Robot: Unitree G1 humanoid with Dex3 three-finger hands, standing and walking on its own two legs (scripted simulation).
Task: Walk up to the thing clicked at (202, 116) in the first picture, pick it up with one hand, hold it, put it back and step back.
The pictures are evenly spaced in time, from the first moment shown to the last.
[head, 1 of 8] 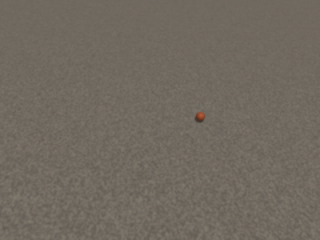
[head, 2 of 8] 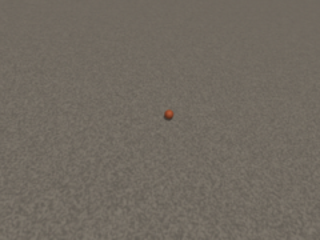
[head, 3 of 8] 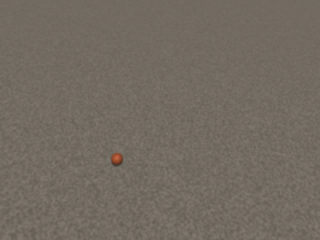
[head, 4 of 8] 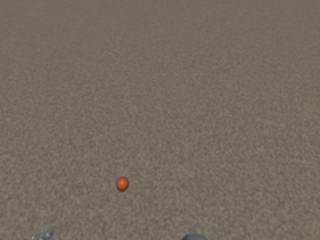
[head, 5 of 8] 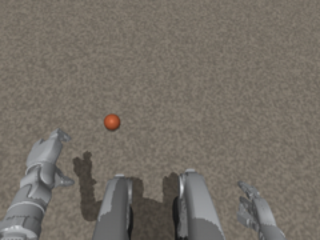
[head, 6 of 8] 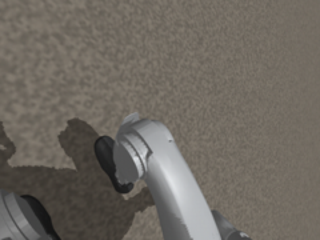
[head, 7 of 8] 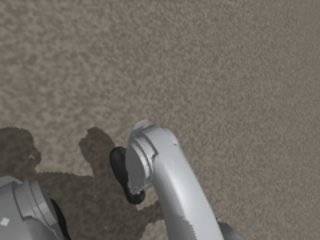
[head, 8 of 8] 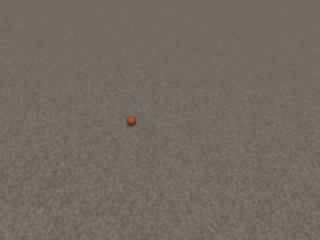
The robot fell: no
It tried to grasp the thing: yes
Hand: left
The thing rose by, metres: 0.68
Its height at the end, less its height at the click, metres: +0.00
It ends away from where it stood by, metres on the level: 0.00
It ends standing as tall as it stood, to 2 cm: yes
